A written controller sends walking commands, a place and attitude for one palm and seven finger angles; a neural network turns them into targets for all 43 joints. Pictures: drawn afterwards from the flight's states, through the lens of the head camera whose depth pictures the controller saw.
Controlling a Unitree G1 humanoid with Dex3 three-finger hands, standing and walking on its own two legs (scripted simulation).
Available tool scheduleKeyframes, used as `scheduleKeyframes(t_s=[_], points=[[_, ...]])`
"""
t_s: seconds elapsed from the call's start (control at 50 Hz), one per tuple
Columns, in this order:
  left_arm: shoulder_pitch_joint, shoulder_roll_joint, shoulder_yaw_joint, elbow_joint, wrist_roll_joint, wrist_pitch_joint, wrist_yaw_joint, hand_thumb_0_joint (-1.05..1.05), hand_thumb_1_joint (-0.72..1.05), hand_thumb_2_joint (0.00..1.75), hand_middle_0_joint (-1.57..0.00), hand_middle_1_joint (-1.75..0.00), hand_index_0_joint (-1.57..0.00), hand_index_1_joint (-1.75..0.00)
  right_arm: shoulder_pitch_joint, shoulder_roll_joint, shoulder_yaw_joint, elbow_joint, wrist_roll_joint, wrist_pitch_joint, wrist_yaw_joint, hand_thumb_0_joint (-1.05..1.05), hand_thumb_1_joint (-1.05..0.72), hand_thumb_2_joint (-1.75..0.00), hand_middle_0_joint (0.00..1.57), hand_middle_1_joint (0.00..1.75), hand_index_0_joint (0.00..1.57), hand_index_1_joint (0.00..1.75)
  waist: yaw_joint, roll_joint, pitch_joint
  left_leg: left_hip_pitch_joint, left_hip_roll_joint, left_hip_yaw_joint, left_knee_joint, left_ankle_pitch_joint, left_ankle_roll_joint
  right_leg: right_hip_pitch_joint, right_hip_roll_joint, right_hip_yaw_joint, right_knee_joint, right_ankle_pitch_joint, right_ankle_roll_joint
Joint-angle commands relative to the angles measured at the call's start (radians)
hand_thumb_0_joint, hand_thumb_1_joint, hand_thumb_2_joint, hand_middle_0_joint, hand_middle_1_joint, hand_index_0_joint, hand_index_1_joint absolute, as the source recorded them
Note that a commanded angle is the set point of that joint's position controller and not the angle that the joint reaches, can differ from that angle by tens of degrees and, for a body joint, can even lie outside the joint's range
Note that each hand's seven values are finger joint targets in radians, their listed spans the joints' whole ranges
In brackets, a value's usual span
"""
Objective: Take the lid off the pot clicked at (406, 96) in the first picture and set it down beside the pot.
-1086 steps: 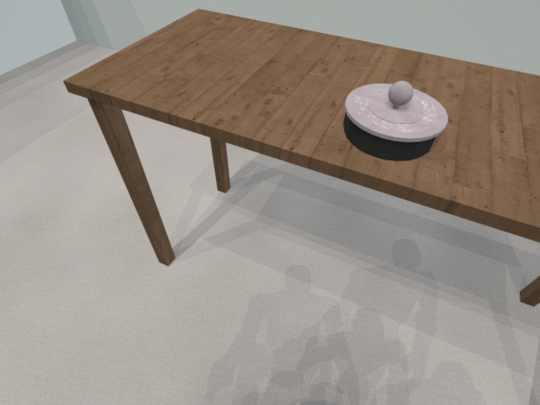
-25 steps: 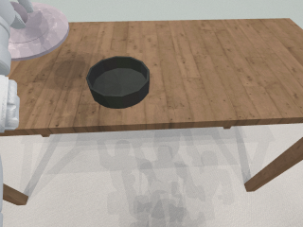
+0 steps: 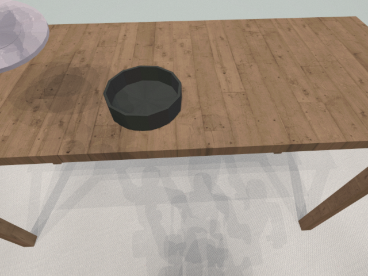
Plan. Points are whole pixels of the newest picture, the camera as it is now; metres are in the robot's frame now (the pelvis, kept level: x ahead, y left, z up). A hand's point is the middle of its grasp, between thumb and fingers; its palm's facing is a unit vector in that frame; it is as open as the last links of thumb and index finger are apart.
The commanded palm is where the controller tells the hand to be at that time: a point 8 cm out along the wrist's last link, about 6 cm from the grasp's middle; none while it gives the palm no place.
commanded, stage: move the lid sideways beside the pot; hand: left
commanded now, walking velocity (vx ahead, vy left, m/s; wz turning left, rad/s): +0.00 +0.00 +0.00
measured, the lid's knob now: out of the picture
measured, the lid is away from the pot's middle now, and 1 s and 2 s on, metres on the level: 0.25 0.24 0.24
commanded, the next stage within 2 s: lower the lid onto the table in 0.04 s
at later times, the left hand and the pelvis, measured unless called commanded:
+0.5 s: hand out of the picture +0.46 +0.30 +0.31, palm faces -0.17 -0.20 -0.97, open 7.5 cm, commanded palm +0.47 +0.30 +0.37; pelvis -0.01 +0.00 +0.00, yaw +0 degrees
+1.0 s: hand (2, 44) +0.48 +0.30 +0.26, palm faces -0.24 -0.19 -0.95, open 7.5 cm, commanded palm +0.48 +0.30 +0.33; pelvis +0.00 +0.01 +0.00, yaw +0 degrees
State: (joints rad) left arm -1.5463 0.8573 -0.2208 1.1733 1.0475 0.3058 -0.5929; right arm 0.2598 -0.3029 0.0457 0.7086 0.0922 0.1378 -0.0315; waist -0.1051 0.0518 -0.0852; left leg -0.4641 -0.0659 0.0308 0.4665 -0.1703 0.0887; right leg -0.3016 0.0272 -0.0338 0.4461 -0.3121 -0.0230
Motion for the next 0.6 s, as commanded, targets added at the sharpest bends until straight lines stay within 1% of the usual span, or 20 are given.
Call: scheduleKeyframes(t_s=[0.0, 0.04, 0.06, 0.08, 0.12, 0.16, 0.18, 0.2, 0.24, 0.26, 0.28, 0.32, 0.36, 0.38, 0.46, 0.48, 0.5, 0.52, 0.56, 0.58], points=[[-0.548, 0.150, 0.003, -0.206, 0.027, -0.003, 0.041, 0.00, 0.72, 0.89, -0.87, -1.10, -0.83, -1.07, 0.007, -0.154, -0.052, -0.080, 0.000, -0.027, -0.014, 0.00, -0.90, -0.90, 0.20, 0.30, 0.20, 0.30, -0.006, 0.052, -0.375, 0.495, 0.045, -0.096, 0.036, 0.407, -0.003, -0.133, 0.022, 0.009, -0.067, 0.236, -0.015], [-0.567, 0.123, -0.026, -0.197, 0.022, 0.002, 0.040, 0.00, 0.72, 0.89, -0.87, -1.10, -0.83, -1.07, 0.005, -0.154, -0.048, -0.070, 0.004, -0.032, -0.019, 0.00, -0.90, -0.90, 0.20, 0.30, 0.20, 0.30, -0.016, 0.046, -0.351, 0.481, 0.042, -0.092, 0.011, 0.301, 0.000, -0.136, 0.020, 0.010, -0.084, 0.193, -0.013], [-0.557, 0.124, -0.017, -0.235, 0.000, -0.014, 0.036, 0.00, 0.72, 0.89, -0.87, -1.10, -0.83, -1.07, 0.010, -0.158, -0.045, -0.069, 0.008, -0.042, -0.022, 0.00, -0.90, -0.90, 0.20, 0.30, 0.20, 0.30, -0.010, 0.061, -0.361, 0.489, 0.044, -0.084, 0.013, 0.336, 0.001, -0.112, 0.014, 0.009, -0.086, 0.222, -0.019], [-0.623, 0.193, 0.017, -0.279, 0.021, -0.014, 0.043, 0.00, 0.72, 0.89, -0.87, -1.10, -0.83, -1.07, 0.000, -0.162, -0.046, -0.067, 0.001, -0.041, -0.020, 0.00, -0.90, -0.90, 0.20, 0.30, 0.20, 0.30, -0.006, 0.071, -0.418, 0.504, 0.043, -0.092, 0.007, 0.313, -0.002, -0.096, 0.018, 0.019, -0.083, 0.212, -0.013], [-0.612, 0.187, 0.017, -0.260, 0.024, -0.016, 0.047, 0.00, 0.72, 0.89, -0.87, -1.10, -0.83, -1.07, 0.009, -0.156, -0.047, -0.063, -0.001, -0.047, -0.026, 0.00, -0.90, -0.90, 0.20, 0.30, 0.20, 0.30, -0.008, 0.074, -0.420, 0.511, 0.038, -0.097, 0.013, 0.321, 0.000, -0.099, 0.020, 0.017, -0.082, 0.216, -0.015], [-0.593, 0.126, -0.012, -0.192, -0.001, 0.015, 0.039, 0.00, 0.72, 0.89, -0.87, -1.10, -0.83, -1.07, 0.022, -0.162, -0.047, -0.053, 0.005, -0.061, -0.021, 0.00, -0.90, -0.90, 0.20, 0.30, 0.20, 0.30, -0.012, 0.092, -0.383, 0.503, 0.033, -0.087, 0.009, 0.352, -0.004, -0.099, 0.014, 0.010, -0.083, 0.241, -0.023], [-0.626, 0.168, 0.010, -0.197, 0.019, 0.026, 0.042, 0.00, 0.72, 0.89, -0.87, -1.10, -0.83, -1.07, 0.010, -0.163, -0.050, -0.050, 0.001, -0.058, -0.015, 0.00, -0.90, -0.90, 0.20, 0.30, 0.20, 0.30, -0.009, 0.079, -0.400, 0.502, 0.035, -0.093, 0.003, 0.309, -0.006, -0.097, 0.018, 0.016, -0.083, 0.218, -0.016], [-0.554, 0.125, -0.013, -0.080, 0.019, 0.036, 0.041, 0.00, 0.72, 0.89, -0.87, -1.10, -0.83, -1.07, 0.012, -0.156, -0.045, -0.048, 0.001, -0.059, -0.018, 0.00, -0.90, -0.90, 0.20, 0.30, 0.20, 0.30, -0.016, 0.045, -0.321, 0.449, 0.031, -0.091, 0.004, 0.266, -0.001, -0.117, 0.017, 0.009, -0.082, 0.202, -0.019], [-0.553, 0.093, -0.037, -0.086, 0.011, 0.046, 0.044, 0.00, 0.72, 0.89, -0.87, -1.10, -0.83, -1.07, 0.002, -0.161, -0.042, -0.045, 0.006, -0.057, -0.017, 0.00, -0.90, -0.90, 0.20, 0.30, 0.20, 0.30, -0.017, 0.033, -0.289, 0.424, 0.035, -0.091, -0.018, 0.197, -0.001, -0.121, 0.013, 0.007, -0.088, 0.177, -0.018], [-0.538, 0.067, -0.042, -0.107, -0.010, 0.038, 0.044, 0.00, 0.72, 0.89, -0.87, -1.10, -0.83, -1.07, 0.013, -0.166, -0.042, -0.041, 0.009, -0.067, -0.016, 0.00, -0.90, -0.90, 0.20, 0.30, 0.20, 0.30, -0.013, 0.045, -0.304, 0.447, 0.039, -0.088, -0.013, 0.258, -0.003, -0.116, 0.008, 0.003, -0.085, 0.205, -0.024], [-0.588, 0.101, -0.037, -0.145, 0.014, 0.045, 0.048, 0.00, 0.72, 0.89, -0.87, -1.10, -0.83, -1.07, 0.005, -0.168, -0.044, -0.041, 0.001, -0.064, -0.012, 0.00, -0.90, -0.90, 0.20, 0.30, 0.20, 0.30, -0.011, 0.062, -0.351, 0.470, 0.039, -0.094, -0.013, 0.256, -0.005, -0.114, 0.014, 0.010, -0.083, 0.201, -0.018], [-0.613, 0.076, -0.045, -0.159, 0.010, 0.050, 0.054, 0.00, 0.72, 0.89, -0.87, -1.10, -0.83, -1.07, 0.008, -0.166, -0.046, -0.040, 0.001, -0.066, -0.014, 0.00, -0.90, -0.90, 0.20, 0.30, 0.20, 0.30, -0.015, 0.066, -0.355, 0.483, 0.039, -0.106, -0.013, 0.251, -0.006, -0.129, 0.016, 0.005, -0.082, 0.186, -0.020], [-0.565, 0.102, -0.015, -0.171, -0.002, 0.033, 0.054, 0.00, 0.72, 0.89, -0.87, -1.10, -0.83, -1.07, 0.021, -0.168, -0.044, -0.048, 0.001, -0.080, -0.019, 0.00, -0.90, -0.90, 0.20, 0.30, 0.20, 0.30, -0.006, 0.045, -0.379, 0.490, 0.038, -0.096, -0.001, 0.316, -0.004, -0.101, 0.012, 0.007, -0.078, 0.223, -0.025], [-0.614, 0.160, 0.014, -0.186, 0.025, 0.037, 0.060, 0.00, 0.72, 0.89, -0.87, -1.10, -0.83, -1.07, 0.014, -0.169, -0.047, -0.044, -0.007, -0.076, -0.019, 0.00, -0.90, -0.90, 0.20, 0.30, 0.20, 0.30, -0.008, 0.045, -0.420, 0.491, 0.036, -0.097, -0.001, 0.287, -0.004, -0.086, 0.016, 0.017, -0.075, 0.219, -0.016], [-0.510, 0.111, -0.008, -0.098, -0.002, 0.027, 0.060, 0.00, 0.72, 0.89, -0.87, -1.10, -0.83, -1.07, 0.037, -0.169, -0.045, -0.046, 0.000, -0.078, -0.024, 0.00, -0.90, -0.90, 0.20, 0.30, 0.20, 0.30, -0.011, -0.009, -0.344, 0.424, 0.029, -0.080, 0.002, 0.273, 0.003, -0.078, 0.010, 0.007, -0.072, 0.240, -0.019], [-0.537, 0.190, 0.033, -0.096, 0.026, 0.030, 0.067, 0.00, 0.72, 0.89, -0.87, -1.10, -0.83, -1.07, 0.026, -0.174, -0.046, -0.040, -0.006, -0.070, -0.022, 0.00, -0.90, -0.90, 0.20, 0.30, 0.20, 0.30, -0.008, -0.015, -0.367, 0.419, 0.032, -0.081, 0.000, 0.245, 0.002, -0.066, 0.013, 0.018, -0.067, 0.235, -0.013], [-0.518, 0.199, 0.042, -0.068, 0.028, 0.027, 0.072, 0.00, 0.72, 0.89, -0.87, -1.10, -0.83, -1.07, 0.024, -0.170, -0.044, -0.049, -0.008, -0.067, -0.026, 0.00, -0.90, -0.90, 0.20, 0.30, 0.20, 0.30, -0.006, -0.015, -0.356, 0.394, 0.027, -0.077, 0.008, 0.249, 0.005, -0.058, 0.011, 0.018, -0.058, 0.248, -0.017], [-0.558, 0.208, 0.042, -0.123, 0.025, 0.022, 0.073, 0.00, 0.72, 0.89, -0.87, -1.10, -0.83, -1.07, 0.023, -0.171, -0.046, -0.052, -0.008, -0.064, -0.025, 0.00, -0.90, -0.90, 0.20, 0.30, 0.20, 0.30, -0.007, -0.001, -0.378, 0.405, 0.026, -0.079, 0.008, 0.270, 0.004, -0.050, 0.012, 0.019, -0.056, 0.269, -0.017], [-0.566, 0.141, 0.007, -0.174, -0.001, 0.011, 0.067, 0.00, 0.72, 0.89, -0.87, -1.10, -0.83, -1.07, 0.041, -0.170, -0.050, -0.061, -0.003, -0.074, -0.022, 0.00, -0.90, -0.90, 0.20, 0.30, 0.20, 0.30, -0.005, 0.067, -0.411, 0.470, 0.031, -0.077, 0.028, 0.405, -0.001, -0.069, 0.015, 0.013, -0.052, 0.311, -0.023], [-0.598, 0.173, 0.022, -0.163, 0.019, 0.020, 0.070, 0.00, 0.72, 0.89, -0.87, -1.10, -0.83, -1.07, 0.038, -0.173, -0.055, -0.049, -0.007, -0.069, -0.017, 0.00, -0.90, -0.90, 0.20, 0.30, 0.20, 0.30, -0.011, 0.085, -0.427, 0.497, 0.039, -0.089, 0.031, 0.401, -0.006, -0.099, 0.022, 0.019, -0.054, 0.284, -0.015]])
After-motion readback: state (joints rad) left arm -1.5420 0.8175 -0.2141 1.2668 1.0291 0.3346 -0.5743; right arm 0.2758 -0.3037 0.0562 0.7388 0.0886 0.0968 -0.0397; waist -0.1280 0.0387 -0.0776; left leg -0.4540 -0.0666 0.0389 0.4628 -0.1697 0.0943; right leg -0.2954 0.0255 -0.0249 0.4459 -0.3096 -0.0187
